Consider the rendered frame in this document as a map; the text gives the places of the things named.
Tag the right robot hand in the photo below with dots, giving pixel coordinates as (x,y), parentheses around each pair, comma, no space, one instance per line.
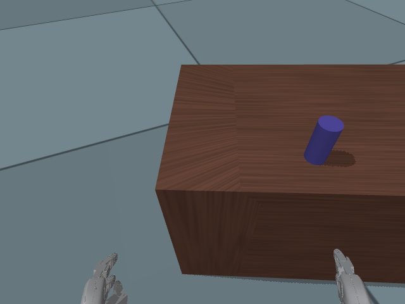
(351,289)

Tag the can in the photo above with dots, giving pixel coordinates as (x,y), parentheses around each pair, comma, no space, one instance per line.
(323,139)

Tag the left robot hand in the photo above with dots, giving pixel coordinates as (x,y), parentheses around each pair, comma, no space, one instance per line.
(97,288)

